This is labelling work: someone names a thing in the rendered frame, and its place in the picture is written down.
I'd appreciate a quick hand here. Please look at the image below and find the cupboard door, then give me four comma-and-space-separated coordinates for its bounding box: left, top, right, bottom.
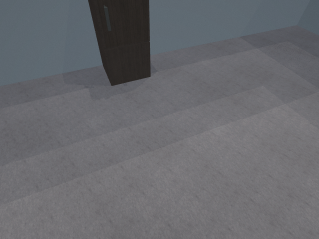
97, 0, 149, 48

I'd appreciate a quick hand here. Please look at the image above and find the handle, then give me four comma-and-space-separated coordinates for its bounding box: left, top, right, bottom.
103, 5, 112, 31

